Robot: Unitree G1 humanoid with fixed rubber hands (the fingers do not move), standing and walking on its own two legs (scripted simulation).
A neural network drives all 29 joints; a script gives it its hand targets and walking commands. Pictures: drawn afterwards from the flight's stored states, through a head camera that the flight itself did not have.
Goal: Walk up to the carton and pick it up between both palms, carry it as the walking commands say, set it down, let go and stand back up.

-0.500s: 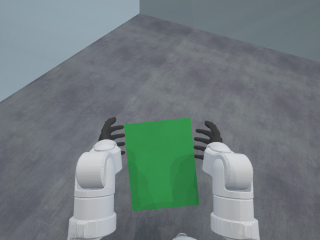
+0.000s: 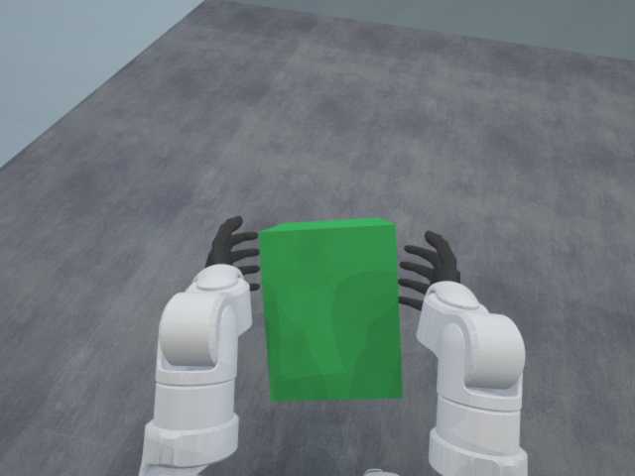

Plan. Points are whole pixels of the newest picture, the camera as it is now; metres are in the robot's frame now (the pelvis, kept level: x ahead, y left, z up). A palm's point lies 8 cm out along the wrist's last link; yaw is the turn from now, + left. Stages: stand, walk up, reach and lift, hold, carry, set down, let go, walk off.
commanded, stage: carry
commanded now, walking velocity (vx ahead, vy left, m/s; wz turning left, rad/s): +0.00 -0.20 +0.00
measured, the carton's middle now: (333, 295) +0.37 -0.04 -0.02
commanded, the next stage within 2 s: none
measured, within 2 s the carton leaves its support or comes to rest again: neither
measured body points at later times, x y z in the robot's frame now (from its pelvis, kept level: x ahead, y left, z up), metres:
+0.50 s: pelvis -0.09 -0.05 +0.00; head -0.09 -0.03 +0.45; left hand +0.21 +0.11 +0.09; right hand +0.23 -0.14 +0.10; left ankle -0.08 +0.05 -0.72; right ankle -0.04 -0.19 -0.67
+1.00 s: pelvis -0.18 -0.14 -0.01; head -0.16 -0.16 +0.44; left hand +0.16 -0.06 +0.10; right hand +0.12 -0.31 +0.09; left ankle -0.08 +0.04 -0.71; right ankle -0.12 -0.26 -0.72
